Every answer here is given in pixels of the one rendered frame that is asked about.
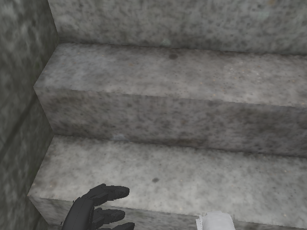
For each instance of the robot left hand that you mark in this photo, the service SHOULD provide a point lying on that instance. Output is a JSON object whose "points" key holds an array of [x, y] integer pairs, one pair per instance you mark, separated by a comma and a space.
{"points": [[82, 215]]}

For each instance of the right robot thigh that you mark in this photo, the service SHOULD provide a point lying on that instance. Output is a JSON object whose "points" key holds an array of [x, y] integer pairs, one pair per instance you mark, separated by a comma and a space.
{"points": [[215, 220]]}

